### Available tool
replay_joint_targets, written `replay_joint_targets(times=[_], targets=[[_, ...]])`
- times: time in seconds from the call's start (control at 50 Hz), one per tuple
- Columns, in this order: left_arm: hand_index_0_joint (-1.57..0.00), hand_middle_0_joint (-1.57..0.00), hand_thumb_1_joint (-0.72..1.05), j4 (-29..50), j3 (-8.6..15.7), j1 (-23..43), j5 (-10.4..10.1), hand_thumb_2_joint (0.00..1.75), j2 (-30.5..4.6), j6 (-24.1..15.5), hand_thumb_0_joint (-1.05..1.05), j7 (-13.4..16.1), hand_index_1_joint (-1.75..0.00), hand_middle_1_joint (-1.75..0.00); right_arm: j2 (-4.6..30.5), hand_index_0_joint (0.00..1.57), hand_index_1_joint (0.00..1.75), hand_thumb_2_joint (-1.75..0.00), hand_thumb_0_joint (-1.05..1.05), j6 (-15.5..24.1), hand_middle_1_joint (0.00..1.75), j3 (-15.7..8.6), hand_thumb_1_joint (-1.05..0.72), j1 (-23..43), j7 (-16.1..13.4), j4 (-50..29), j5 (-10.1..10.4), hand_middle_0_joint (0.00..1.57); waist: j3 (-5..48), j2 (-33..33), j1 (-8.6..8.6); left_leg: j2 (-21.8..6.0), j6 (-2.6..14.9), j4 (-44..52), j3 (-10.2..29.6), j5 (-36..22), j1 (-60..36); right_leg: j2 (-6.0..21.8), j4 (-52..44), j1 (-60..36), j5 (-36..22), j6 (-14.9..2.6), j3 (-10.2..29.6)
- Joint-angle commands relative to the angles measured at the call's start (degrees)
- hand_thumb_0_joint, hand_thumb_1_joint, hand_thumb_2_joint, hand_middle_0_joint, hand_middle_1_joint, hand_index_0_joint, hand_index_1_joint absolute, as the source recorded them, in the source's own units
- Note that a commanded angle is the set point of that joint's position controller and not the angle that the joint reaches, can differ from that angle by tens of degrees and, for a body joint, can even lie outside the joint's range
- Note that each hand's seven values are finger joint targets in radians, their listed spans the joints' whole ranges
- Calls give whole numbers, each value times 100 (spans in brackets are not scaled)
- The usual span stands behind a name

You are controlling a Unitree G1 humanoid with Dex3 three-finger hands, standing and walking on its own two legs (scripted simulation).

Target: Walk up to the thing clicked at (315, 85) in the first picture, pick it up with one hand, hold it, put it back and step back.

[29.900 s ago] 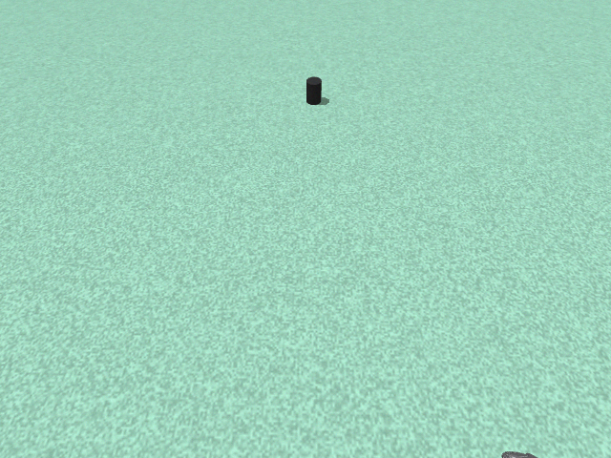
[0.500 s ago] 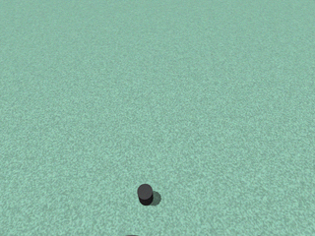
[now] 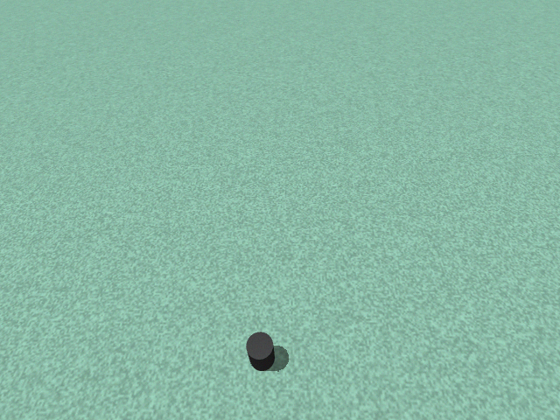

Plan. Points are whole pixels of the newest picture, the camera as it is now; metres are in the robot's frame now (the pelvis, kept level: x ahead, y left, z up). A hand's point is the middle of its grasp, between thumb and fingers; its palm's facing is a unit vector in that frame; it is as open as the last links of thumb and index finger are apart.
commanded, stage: stand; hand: left
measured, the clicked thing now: (261, 351) +0.42 +0.11 -0.72
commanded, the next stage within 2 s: step back in 1.10 s
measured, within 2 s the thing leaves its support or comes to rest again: neither
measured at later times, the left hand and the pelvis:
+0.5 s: hand out of the picture +0.08 +0.24 -0.16, palm faces +0.00 -0.94 -0.34, open 7.4 cm; pelvis +0.01 +0.00 +0.00, yaw +0 degrees
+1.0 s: hand out of the picture +0.08 +0.24 -0.16, palm faces -0.01 -0.94 -0.34, open 7.4 cm; pelvis +0.02 -0.01 +0.00, yaw -1 degrees
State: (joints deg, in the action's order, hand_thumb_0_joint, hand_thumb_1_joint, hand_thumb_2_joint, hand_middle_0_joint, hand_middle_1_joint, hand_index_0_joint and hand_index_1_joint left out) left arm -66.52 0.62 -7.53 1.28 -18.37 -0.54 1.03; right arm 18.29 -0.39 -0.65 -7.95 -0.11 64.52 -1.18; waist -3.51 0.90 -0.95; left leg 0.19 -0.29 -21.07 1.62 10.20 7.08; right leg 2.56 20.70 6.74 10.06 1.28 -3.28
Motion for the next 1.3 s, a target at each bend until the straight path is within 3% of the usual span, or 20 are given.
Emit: replay_joint_targets(times=[0.0, 0.2, 0.32, 0.54, 0.64, 0.78, 0.94, 1.04, 1.06, 1.08, 1.12, 1.16, 1.18, 1.22, 1.24, 1.26, 1.28], targets=[[-20, -20, 90, 237, 212, 214, 13, 90, -1229, -100, 0, 35, -30, -30, 1108, 20, 30, -90, 0, 125, 30, -203, -90, 187, -92, -262, -2, 20, 69, 2, 34, -562, 126, 552, 523, 242, 357, 489, -555, -9, 344, -149, 585], [-20, -20, 90, 233, 226, 329, -12, 90, -1218, -125, 0, 33, -30, -30, 1184, 20, 30, -90, 0, 156, 30, -176, -90, 240, -105, -241, 6, 20, 366, -39, 24, -661, 145, 506, 488, -545, 111, 554, -489, -258, -440, -160, 583], [-20, -20, 90, 234, 212, 349, -18, 90, -1203, -123, 0, 21, -30, -30, 1178, 20, 30, -90, 0, 160, 30, -150, -90, 242, -106, -213, 21, 20, 390, -70, 34, -679, 121, 525, 469, -715, 28, 550, -486, -292, -566, -157, 555], [-20, -20, 90, 287, 215, 348, -9, 90, -1218, -111, 0, 0, -30, -30, 1248, 20, 30, -90, 0, 170, 30, -171, -90, 368, -96, -221, 24, 20, 322, 13, 47, -715, 115, 591, 479, -462, 41, 534, -532, -180, -317, -168, 554], [-20, -20, 90, 315, 217, 371, -34, 90, -1233, -122, 0, -8, -30, -30, 1233, 20, 30, -90, 0, 176, 30, -160, -90, 346, -84, -214, 21, 20, 351, -26, 50, -693, 111, 593, 427, -585, 85, 545, -521, -263, -532, -161, 563], [-20, -20, 90, 327, 229, 341, -27, 90, -1285, -122, 0, -17, -30, -30, 1241, 20, 30, -90, 0, 174, 30, -172, -90, 366, -68, -222, 20, 20, 287, -91, 70, -697, 109, 618, 449, -313, 32, 523, -585, -127, -178, -171, 572], [-20, -20, 90, 377, 218, 330, -38, 90, -1267, -126, 0, -16, -30, -30, 1277, 20, 30, -90, 0, 171, 30, -164, -90, 349, -75, -231, 21, 20, 447, -44, 67, -731, 120, 565, 438, -642, 4, 578, -511, -266, -556, -207, 589], [-20, -20, 90, 359, 224, 303, -49, 90, -1283, -115, 0, -24, -30, -30, 1300, 20, 30, -90, 0, 182, 30, -157, -90, 347, -70, -215, 29, 20, 396, -38, 66, -721, 96, 596, 447, -598, 9, 560, -498, -236, -474, -204, 576], [-20, -20, 90, 380, 210, 289, -51, 90, -1255, -124, 0, -22, -30, -30, 1296, 20, 30, -90, 0, 185, 30, -160, -90, 376, -64, -231, 34, 20, 452, -31, 35, -738, 105, 564, 451, -800, -63, 559, -493, -244, -609, -203, 557], [-20, -20, 90, 493, 508, 270, -186, 90, -1696, -82, 0, 0, -30, -30, 1601, 20, 30, -90, 0, 86, 30, -293, -90, 515, -20, -377, 118, 20, -71, -209, 88, -589, 252, -163, 477, -1689, 381, 512, -57, 132, -1663, -277, 654], [-20, -20, 90, 716, 555, 188, -191, 90, -1677, -63, 0, 30, -30, -30, 1501, 20, 30, -90, 0, 36, 30, -306, -90, 301, -17, -532, 193, 20, 539, -238, 145, -516, 289, -710, 273, -2037, 301, 664, 242, -169, -2355, -511, 672], [-20, -20, 90, 929, 604, 287, -189, 90, -1687, -13, 0, 40, -30, -30, 1456, 20, 30, -90, 0, -28, 30, -348, -90, 165, -13, -674, 191, 20, 866, -389, 167, -325, 291, -1273, 136, -1760, 386, 925, 344, -129, -2417, -795, 869], [-20, -20, 90, 1030, 615, 381, -175, 90, -1726, 23, 0, 37, -30, -30, 1440, 20, 30, -90, 0, -72, 30, -372, -90, 174, -3, -736, 183, 20, 841, -504, 183, -145, 259, -1589, 36, -1297, 433, 1120, 277, 99, -2332, -968, 1049], [-20, -20, 90, 1311, 647, 678, -83, 90, -1828, 77, 0, 57, -30, -30, 1363, 20, 30, -90, 0, -175, 30, -418, -90, 29, 29, -863, 154, 20, 713, -995, 235, 178, 264, -2521, -46, 608, 609, 1656, 178, 624, -2172, -1415, 1417], [-20, -20, 90, 1456, 658, 834, -37, 90, -1869, 99, 0, 59, -30, -30, 1383, 20, 30, -90, 0, -222, 30, -444, -90, -141, 61, -928, 133, 20, 660, -1239, 290, 203, 318, -3005, 58, 1583, 599, 1868, 159, 1020, -1973, -1553, 1535], [-20, -20, 90, 1551, 665, 970, 7, 90, -1874, 100, 0, 64, -30, -30, 1341, 20, 30, -90, 0, -247, 30, -444, -90, -320, 83, -984, 143, 20, 556, -1300, 371, 78, 349, -2996, 228, 1903, 710, 1886, 251, 1102, -1839, -1549, 1470], [-20, -20, 90, 1611, 646, 1052, 15, 90, -1828, 112, 0, 62, -30, -30, 1364, 20, 30, -90, 0, -247, 30, -467, -90, -368, 104, -1013, 144, 20, 474, -1230, 380, 89, 355, -2961, 201, 1802, 734, 1741, 417, 1215, -1795, -1484, 1298]])
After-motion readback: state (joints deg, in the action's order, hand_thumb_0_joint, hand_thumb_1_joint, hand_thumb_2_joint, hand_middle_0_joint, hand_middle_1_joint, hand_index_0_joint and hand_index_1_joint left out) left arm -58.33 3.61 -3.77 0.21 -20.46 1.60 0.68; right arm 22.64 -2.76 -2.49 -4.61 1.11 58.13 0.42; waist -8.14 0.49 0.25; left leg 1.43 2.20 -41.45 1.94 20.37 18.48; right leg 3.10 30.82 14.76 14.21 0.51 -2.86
